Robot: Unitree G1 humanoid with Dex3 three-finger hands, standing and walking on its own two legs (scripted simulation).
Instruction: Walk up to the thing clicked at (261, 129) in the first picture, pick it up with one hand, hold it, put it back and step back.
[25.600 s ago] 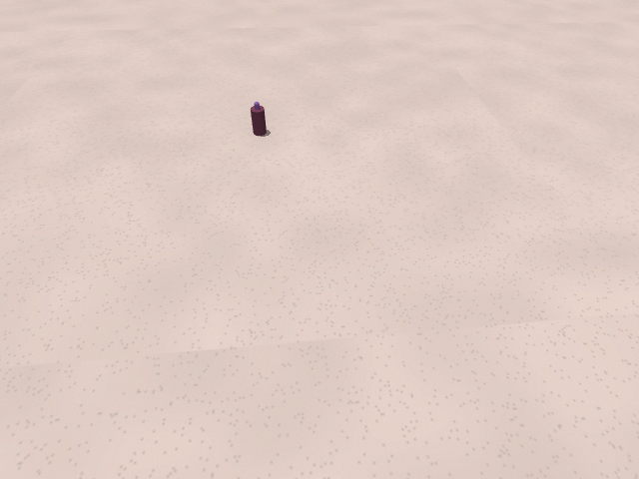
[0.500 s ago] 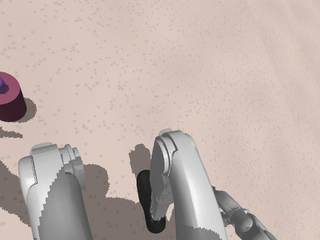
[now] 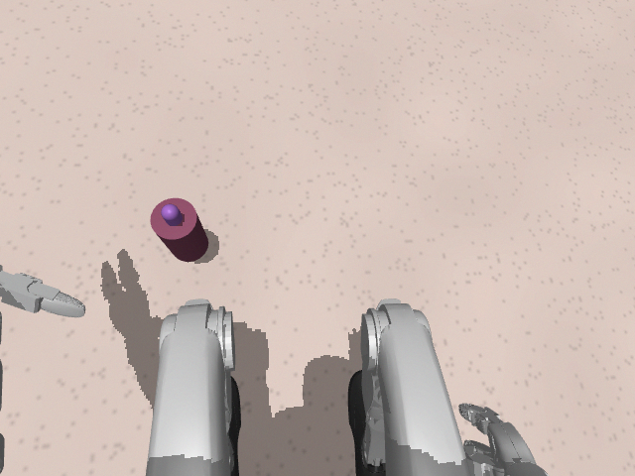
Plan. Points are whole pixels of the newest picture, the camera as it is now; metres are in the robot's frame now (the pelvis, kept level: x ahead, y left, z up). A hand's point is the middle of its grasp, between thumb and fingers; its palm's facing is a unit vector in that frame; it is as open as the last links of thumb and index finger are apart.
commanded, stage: home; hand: left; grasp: from the side
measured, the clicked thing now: (180, 228) +0.48 +0.24 -0.30
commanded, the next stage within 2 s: none
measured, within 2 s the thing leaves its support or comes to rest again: neither
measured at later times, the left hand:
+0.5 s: hand out of the picture +0.28 +0.24 +0.13, palm faces +0.22 -0.90 -0.38, open 17.5 cm
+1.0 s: hand out of the picture +0.24 +0.20 +0.27, palm faces +0.23 -0.93 -0.30, open 17.7 cm
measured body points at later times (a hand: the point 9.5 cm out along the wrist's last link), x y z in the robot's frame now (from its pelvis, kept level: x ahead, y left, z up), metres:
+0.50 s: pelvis +0.06 -0.02 +0.22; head +0.17 +0.01 +0.66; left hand +0.26 +0.29 +0.16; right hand +0.26 -0.25 +0.13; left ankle +0.09 +0.13 -0.37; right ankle +0.10 -0.15 -0.37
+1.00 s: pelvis +0.09 +0.00 +0.31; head +0.11 +0.01 +0.76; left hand +0.22 +0.25 +0.29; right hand +0.29 -0.21 +0.24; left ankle +0.09 +0.13 -0.37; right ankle +0.10 -0.15 -0.37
